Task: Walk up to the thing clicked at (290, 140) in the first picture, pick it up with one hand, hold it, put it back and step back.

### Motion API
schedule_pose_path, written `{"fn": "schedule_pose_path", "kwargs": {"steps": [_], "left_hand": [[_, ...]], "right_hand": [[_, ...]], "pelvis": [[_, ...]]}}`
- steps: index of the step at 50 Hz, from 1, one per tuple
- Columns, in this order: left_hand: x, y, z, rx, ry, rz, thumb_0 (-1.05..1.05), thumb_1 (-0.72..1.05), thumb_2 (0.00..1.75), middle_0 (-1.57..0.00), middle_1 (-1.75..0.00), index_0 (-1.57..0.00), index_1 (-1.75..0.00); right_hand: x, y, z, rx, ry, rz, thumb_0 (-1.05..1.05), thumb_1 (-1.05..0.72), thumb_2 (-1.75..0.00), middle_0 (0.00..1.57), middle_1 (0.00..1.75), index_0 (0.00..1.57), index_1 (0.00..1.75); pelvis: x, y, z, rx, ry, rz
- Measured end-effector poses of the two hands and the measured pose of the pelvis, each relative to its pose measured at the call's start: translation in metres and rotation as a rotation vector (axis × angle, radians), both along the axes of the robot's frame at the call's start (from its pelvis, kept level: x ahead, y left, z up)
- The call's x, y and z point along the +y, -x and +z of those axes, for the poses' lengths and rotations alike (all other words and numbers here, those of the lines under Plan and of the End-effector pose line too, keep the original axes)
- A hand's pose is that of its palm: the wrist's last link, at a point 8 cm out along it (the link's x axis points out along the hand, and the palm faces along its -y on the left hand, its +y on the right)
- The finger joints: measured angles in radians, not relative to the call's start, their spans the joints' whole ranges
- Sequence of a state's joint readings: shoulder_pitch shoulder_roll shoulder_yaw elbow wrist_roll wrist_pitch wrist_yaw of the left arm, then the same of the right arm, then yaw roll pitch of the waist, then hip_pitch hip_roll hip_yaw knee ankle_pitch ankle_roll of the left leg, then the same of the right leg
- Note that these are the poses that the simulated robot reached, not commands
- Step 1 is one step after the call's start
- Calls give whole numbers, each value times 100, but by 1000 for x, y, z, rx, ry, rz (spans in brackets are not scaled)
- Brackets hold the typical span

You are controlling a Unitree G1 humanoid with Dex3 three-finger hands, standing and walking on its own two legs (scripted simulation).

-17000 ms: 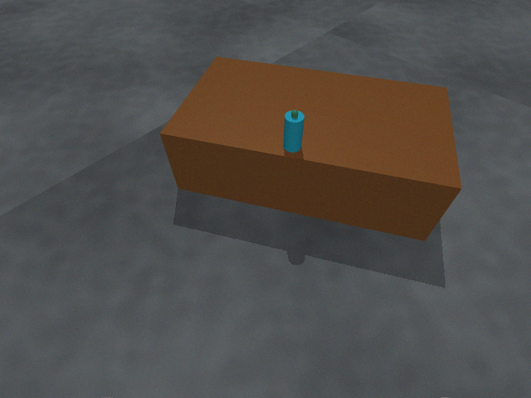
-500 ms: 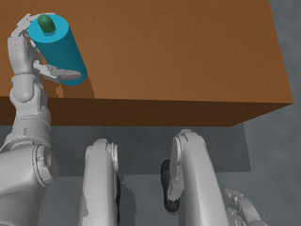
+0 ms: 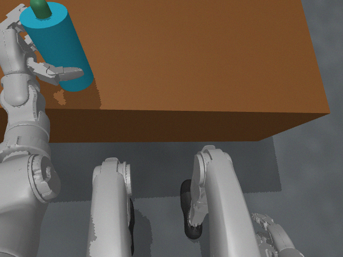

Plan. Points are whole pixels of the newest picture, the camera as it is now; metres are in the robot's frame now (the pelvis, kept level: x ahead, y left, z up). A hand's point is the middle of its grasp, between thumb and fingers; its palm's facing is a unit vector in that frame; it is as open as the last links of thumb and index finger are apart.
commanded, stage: settle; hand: left
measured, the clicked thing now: (60, 46) +0.52 +0.19 +0.04
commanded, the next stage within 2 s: lift in 1.12 s
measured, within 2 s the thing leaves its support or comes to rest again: neither
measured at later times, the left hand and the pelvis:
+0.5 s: hand (51, 43) +0.53 +0.20 +0.03, palm faces +0.10 -0.99 -0.10, open 11.2 cm; pelvis +0.02 +0.00 +0.05, yaw -1 degrees
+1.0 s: hand (50, 17) +0.55 +0.19 +0.08, palm faces +0.09 -0.99 -0.07, open 10.9 cm; pelvis +0.05 +0.00 +0.11, yaw -1 degrees
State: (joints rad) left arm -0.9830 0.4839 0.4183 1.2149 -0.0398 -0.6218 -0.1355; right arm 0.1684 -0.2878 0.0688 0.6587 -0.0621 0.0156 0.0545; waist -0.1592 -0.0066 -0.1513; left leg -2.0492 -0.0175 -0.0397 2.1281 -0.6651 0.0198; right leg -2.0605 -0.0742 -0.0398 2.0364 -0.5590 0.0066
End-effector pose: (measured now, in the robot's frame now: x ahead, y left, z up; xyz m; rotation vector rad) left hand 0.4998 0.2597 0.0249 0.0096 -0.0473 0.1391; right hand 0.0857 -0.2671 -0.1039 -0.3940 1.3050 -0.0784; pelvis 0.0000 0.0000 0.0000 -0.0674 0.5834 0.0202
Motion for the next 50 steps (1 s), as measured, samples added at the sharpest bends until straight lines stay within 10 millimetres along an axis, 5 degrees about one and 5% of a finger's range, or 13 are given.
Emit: {"fn": "schedule_pose_path", "kwargs": {"steps": [13, 27, 36, 50], "left_hand": [[-4, -5, 5, 49, -58, -25, 10, -59, 66, -99, -100, -81, -91], [-3, -4, 21, 188, -64, -29, -1, -43, 73, -84, -97, -74, -93], [-4, -14, 39, 193, -64, -28, -1, -41, 79, -78, -97, -73, -95], [-16, -25, 59, 186, -40, -38, 1, -49, 85, -78, -105, -73, -103]], "right_hand": [[2, 10, 7, 9, 4, -50, 1, -91, -89, 20, 29, 20, 29], [3, 9, 57, 47, 19, -117, 1, -90, -89, 20, 29, 20, 29], [5, -6, 83, 41, 16, -109, 1, -90, -89, 20, 29, 20, 29], [9, -34, 97, -6, -23, -93, 1, -90, -90, 20, 29, 20, 29]], "pelvis": [[3, 0, 8, 5, 9, -4], [4, -24, 59, 35, 7, -9], [5, -39, 86, 49, 6, -15], [3, -53, 108, 51, -2, -21]]}}
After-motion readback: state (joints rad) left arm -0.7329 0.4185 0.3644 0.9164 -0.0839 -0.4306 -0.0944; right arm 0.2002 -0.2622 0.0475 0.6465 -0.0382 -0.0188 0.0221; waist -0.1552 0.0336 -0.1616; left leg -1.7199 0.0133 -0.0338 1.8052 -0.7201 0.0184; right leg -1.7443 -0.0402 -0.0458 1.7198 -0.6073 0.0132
